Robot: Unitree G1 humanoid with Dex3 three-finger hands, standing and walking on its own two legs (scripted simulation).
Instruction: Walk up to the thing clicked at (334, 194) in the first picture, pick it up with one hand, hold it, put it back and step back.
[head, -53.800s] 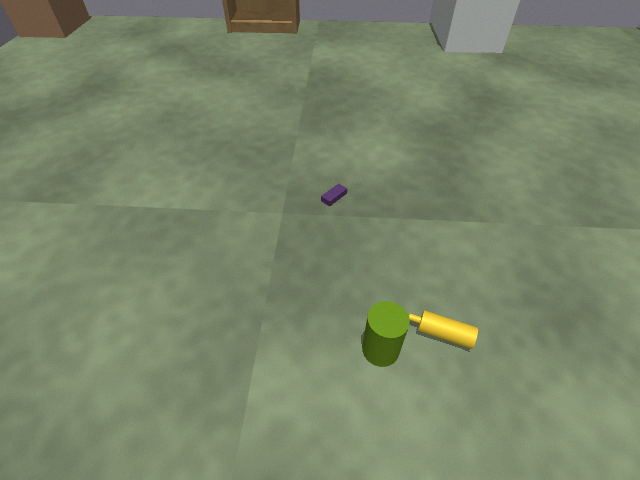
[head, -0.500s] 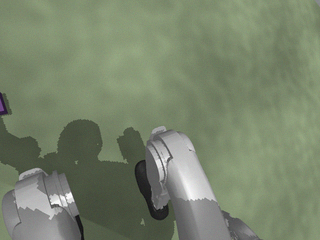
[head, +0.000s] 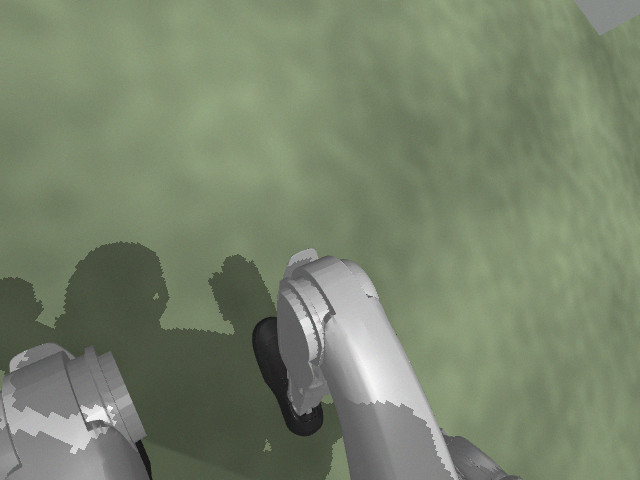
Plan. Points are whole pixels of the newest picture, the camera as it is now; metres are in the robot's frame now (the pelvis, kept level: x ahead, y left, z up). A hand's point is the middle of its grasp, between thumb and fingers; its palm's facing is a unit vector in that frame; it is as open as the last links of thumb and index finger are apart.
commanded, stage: rest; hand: left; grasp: from above
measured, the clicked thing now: out of the picture +0.47 +0.31 -0.28
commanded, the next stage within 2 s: open in 0.18 s
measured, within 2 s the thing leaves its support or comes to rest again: neither
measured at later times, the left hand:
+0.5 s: hand out of the picture +0.46 +0.31 -0.25, palm faces -0.44 -0.14 -0.89, open 8.8 cm
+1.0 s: hand out of the picture +0.46 +0.31 -0.25, palm faces -0.44 -0.14 -0.89, open 11.9 cm
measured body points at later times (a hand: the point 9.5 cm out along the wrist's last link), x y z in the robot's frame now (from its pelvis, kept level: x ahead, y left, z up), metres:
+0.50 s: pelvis +0.00 +0.00 +0.00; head +0.27 +0.13 +0.33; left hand +0.48 +0.31 -0.20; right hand +0.04 -0.25 -0.05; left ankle +0.06 +0.12 -0.27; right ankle +0.13 -0.14 -0.26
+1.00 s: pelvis +0.00 +0.00 +0.01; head +0.28 +0.13 +0.33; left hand +0.48 +0.31 -0.20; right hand +0.04 -0.25 -0.04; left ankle +0.06 +0.12 -0.27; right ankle +0.13 -0.14 -0.26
